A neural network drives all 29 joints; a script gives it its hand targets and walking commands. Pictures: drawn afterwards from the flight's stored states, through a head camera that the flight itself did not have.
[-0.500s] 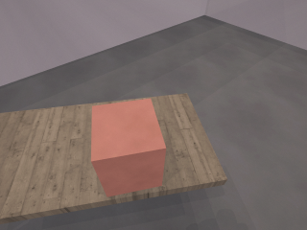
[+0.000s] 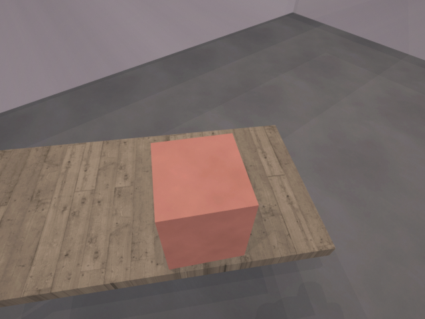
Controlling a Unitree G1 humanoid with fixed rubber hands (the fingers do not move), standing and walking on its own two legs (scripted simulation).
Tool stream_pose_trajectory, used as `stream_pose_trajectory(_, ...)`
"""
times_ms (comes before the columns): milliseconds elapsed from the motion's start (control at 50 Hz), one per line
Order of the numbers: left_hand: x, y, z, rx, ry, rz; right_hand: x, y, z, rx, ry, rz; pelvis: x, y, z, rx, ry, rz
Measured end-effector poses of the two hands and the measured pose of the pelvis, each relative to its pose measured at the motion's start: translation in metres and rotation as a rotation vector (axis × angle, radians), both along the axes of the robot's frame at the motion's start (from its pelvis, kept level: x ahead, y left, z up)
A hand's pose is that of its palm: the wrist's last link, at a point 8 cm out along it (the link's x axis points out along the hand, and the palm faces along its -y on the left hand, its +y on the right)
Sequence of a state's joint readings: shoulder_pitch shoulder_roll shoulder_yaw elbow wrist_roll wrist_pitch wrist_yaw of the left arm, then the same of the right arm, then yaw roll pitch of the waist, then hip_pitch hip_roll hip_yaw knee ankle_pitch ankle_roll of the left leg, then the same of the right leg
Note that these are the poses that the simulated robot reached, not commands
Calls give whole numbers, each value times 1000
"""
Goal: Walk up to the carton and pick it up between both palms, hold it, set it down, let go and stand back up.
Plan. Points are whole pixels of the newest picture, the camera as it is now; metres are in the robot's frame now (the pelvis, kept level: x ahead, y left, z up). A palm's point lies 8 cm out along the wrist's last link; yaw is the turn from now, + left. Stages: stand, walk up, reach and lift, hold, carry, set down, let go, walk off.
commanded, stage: walk up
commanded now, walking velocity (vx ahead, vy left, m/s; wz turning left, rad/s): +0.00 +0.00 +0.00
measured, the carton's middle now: (200, 202) +0.40 +0.05 -0.08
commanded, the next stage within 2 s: none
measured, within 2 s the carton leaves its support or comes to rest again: neither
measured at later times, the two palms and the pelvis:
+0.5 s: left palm out of the picture -0.06 +0.30 -0.14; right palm out of the picture +0.02 -0.21 -0.15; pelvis -0.01 +0.04 -0.01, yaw +4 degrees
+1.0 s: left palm out of the picture +0.02 +0.39 -0.15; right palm out of the picture +0.05 -0.15 -0.11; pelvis +0.02 +0.12 +0.00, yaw +10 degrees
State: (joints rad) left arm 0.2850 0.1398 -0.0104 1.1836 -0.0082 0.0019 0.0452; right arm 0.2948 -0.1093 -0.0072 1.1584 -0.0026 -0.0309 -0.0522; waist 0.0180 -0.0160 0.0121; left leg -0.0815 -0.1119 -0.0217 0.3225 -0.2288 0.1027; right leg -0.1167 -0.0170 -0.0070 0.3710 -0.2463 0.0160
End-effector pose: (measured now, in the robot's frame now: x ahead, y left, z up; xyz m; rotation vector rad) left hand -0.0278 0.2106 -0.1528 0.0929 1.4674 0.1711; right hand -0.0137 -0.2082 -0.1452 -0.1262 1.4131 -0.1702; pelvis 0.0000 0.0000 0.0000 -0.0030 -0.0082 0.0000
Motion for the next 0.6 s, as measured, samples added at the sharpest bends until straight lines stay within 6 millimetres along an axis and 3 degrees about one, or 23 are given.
stream_pose_trajectory(360, -7, 17, 0, 26, 38, 9, -11, 13, -3, 7, 40, -22, 3, 13, -3, 0, 8, 11)
stream_pose_trajectory(440, -14, 53, 7, 139, 9, 79, 3, 2, -7, -15, 65, 68, -5, 24, -6, 14, 11, 66)
stream_pose_trajectory(520, -33, 99, 20, 226, 29, 117, 43, -4, -5, -56, -15, 115, -6, 47, -8, 32, 15, 81)
stream_pose_trajectory(600, -29, 138, 13, 232, 17, 128, 87, 21, -6, -69, -129, 148, -3, 77, -16, 14, 16, 119)
